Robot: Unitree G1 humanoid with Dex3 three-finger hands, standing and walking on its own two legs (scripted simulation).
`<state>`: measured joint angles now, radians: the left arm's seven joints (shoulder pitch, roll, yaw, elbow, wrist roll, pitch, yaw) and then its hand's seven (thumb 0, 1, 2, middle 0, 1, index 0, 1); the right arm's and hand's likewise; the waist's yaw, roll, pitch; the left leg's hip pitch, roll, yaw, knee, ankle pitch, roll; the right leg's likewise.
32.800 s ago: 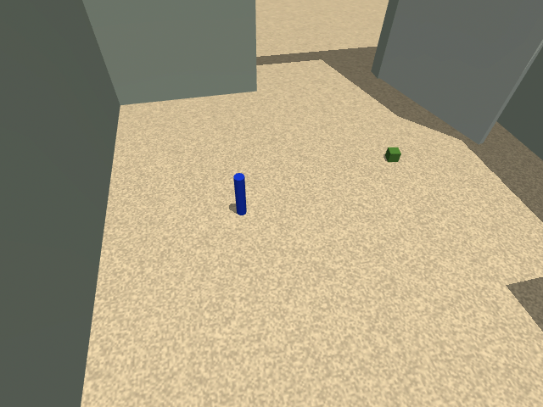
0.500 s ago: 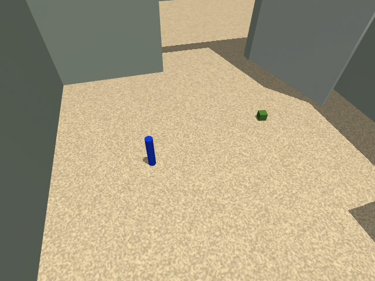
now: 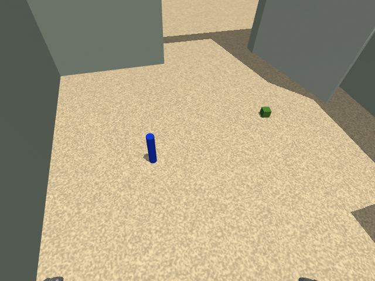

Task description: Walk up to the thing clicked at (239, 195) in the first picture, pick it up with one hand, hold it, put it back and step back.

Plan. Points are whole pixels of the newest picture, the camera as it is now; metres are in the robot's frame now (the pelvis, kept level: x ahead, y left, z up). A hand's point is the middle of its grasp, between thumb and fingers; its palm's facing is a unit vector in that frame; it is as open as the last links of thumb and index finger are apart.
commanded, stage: step back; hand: left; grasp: from the side
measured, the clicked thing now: (151, 149) +0.94 +0.23 -0.65
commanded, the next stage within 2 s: stand in 0.08 s
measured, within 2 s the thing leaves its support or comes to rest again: neither
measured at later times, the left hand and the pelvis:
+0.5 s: hand out of the picture +0.07 +0.24 -0.14, palm faces -0.02 -0.94 -0.34, open 7.4 cm; pelvis -0.02 -0.01 +0.01, yaw +0 degrees
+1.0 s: hand out of the picture +0.03 +0.24 -0.14, palm faces -0.02 -0.94 -0.35, open 7.4 cm; pelvis -0.03 -0.02 +0.01, yaw +0 degrees
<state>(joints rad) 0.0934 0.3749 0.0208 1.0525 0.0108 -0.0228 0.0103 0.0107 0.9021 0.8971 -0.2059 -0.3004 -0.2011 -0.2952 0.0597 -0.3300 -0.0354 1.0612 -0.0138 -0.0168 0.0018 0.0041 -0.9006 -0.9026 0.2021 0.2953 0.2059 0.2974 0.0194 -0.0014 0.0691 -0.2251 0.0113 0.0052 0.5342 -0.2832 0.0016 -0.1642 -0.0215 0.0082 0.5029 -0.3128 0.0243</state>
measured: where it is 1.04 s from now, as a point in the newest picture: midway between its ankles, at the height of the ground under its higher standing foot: outside the picture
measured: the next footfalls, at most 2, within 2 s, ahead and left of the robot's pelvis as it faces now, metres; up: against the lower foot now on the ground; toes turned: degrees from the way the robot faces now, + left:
none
